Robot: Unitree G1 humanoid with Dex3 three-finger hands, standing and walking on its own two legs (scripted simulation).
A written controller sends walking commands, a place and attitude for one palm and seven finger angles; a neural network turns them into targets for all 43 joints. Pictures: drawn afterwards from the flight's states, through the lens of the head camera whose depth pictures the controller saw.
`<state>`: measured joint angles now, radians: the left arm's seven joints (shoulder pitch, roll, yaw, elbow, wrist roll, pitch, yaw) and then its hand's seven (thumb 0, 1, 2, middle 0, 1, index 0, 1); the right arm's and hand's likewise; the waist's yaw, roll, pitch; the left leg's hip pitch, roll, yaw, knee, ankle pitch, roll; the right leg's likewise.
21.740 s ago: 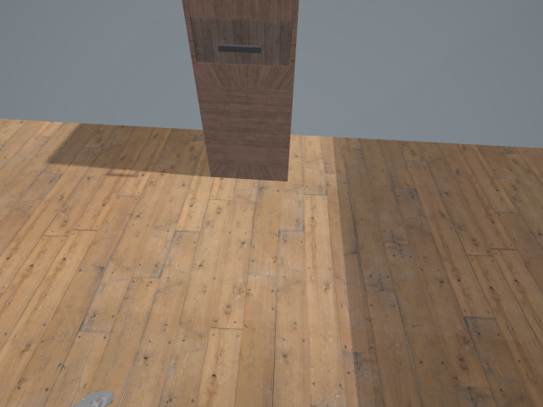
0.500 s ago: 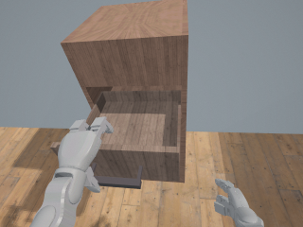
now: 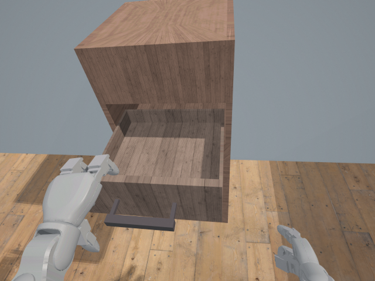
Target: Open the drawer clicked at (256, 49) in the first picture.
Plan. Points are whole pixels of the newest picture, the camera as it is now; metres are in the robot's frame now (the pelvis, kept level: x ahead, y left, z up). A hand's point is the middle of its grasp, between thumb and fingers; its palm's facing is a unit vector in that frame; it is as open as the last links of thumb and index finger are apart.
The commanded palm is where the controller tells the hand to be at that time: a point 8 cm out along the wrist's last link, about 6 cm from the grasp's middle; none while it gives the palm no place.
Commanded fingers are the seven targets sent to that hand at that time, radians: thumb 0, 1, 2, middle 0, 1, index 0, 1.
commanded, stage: draw the hand back to the body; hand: left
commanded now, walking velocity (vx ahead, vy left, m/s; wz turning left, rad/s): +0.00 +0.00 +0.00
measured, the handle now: (142, 213) +0.27 +0.18 -0.03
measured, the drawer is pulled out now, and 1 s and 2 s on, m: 0.30 0.30 0.30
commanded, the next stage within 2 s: step back with the hand held close in 1.12 s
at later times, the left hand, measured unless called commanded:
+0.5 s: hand (74, 189) +0.21 +0.23 +0.17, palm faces +0.39 -0.85 -0.35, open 12.3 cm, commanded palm +0.15 +0.26 +0.17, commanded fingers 0.00 0.20 0.60 -0.25 -0.75 -0.25 -0.75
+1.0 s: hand (59, 198) +0.19 +0.25 +0.16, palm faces +0.45 -0.81 -0.39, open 8.1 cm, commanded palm +0.14 +0.29 +0.18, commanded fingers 0.00 0.90 0.90 -0.20 -0.30 -0.20 -0.30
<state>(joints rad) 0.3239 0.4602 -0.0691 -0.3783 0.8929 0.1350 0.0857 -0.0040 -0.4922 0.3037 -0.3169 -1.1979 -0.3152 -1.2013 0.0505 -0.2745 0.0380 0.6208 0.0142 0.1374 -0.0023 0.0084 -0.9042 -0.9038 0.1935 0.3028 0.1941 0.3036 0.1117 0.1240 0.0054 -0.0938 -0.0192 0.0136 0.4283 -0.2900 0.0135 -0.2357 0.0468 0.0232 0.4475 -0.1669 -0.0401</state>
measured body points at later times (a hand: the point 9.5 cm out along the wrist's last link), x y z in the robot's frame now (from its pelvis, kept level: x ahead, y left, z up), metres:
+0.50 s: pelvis +0.02 +0.00 +0.00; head +0.01 -0.01 +0.45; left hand +0.18 +0.27 +0.19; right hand +0.21 -0.19 -0.08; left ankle -0.03 +0.11 -0.74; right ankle +0.05 -0.09 -0.74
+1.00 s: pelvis +0.02 +0.00 +0.00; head +0.01 -0.02 +0.45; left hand +0.16 +0.29 +0.18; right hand +0.24 -0.20 -0.08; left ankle -0.03 +0.11 -0.74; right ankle +0.05 -0.09 -0.74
